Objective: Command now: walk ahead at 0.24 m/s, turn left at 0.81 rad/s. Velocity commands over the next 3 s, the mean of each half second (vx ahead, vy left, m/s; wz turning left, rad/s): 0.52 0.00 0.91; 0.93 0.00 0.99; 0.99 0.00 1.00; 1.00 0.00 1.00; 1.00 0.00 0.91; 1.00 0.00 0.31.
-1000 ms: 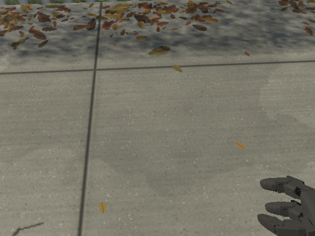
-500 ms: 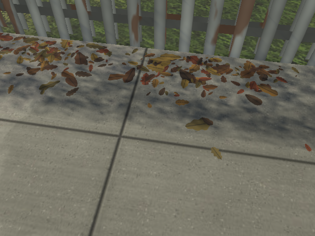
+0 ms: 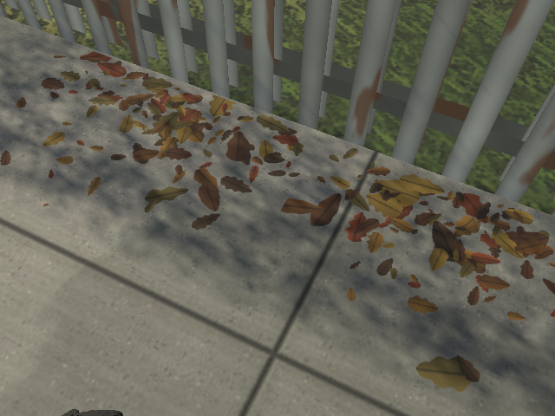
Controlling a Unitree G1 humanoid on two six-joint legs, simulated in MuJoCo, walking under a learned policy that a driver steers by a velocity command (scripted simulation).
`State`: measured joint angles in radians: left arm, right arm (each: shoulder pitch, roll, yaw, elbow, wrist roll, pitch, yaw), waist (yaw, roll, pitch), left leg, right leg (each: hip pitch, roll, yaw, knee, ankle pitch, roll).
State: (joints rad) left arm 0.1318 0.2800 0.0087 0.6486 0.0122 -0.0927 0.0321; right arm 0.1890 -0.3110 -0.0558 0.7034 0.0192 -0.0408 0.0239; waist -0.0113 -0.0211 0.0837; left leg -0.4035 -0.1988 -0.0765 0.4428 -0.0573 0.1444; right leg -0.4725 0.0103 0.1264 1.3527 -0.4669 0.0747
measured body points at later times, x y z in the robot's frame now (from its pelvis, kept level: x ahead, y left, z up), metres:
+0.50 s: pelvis +0.28 -0.04 +0.01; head +0.29 -0.04 +0.46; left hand +0.21 +0.27 -0.08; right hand +0.55 -0.21 -0.08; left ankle +0.23 +0.08 -0.63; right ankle +0.29 -0.15 -0.73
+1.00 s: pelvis +0.58 +0.24 +0.00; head +0.60 +0.25 +0.45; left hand +0.44 +0.49 -0.10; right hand +0.85 +0.12 -0.13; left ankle +0.53 +0.22 -0.73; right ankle +0.71 +0.13 -0.64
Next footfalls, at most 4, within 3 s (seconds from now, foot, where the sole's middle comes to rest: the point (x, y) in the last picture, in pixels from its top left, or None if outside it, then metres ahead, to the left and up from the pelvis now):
0.30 right None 0.33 -0.13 -0.76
0.82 left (178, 351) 0.56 0.25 -0.76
1.22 right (100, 214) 0.96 0.51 -0.76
1.66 left None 0.83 0.97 -0.76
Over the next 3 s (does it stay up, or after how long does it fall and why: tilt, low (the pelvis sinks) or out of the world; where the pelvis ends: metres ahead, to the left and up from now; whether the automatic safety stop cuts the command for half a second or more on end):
stays up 0.29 1.87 -0.01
